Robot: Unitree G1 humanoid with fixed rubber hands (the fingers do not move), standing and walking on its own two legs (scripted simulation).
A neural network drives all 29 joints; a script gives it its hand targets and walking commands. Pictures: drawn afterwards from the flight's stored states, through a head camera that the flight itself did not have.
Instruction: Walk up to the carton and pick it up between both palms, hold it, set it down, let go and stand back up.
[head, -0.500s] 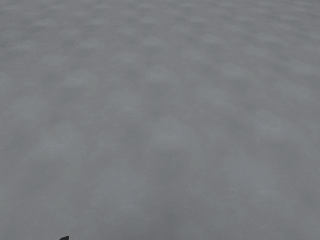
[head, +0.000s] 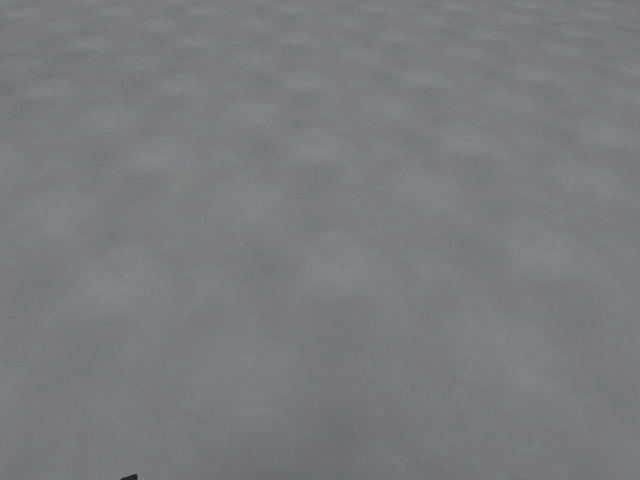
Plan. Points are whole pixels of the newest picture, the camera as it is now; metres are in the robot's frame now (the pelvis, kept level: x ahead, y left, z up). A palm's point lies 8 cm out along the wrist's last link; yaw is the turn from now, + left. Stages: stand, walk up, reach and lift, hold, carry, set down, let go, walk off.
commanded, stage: stand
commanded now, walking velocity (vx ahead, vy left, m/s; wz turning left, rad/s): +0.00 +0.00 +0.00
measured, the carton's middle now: out of the picture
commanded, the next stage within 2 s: walk up in 0.26 s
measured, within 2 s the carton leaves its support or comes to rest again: neither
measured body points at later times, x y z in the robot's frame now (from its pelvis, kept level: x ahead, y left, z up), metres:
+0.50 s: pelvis +0.00 +0.00 +0.00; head +0.00 +0.00 +0.45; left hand +0.10 +0.29 -0.12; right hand +0.08 -0.29 -0.12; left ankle +0.04 +0.12 -0.72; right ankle +0.03 -0.13 -0.72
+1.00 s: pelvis -0.09 -0.13 +0.00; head -0.04 -0.12 +0.44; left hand -0.08 +0.20 -0.11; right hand +0.11 -0.38 -0.13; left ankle -0.10 +0.03 -0.69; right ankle -0.04 -0.16 -0.72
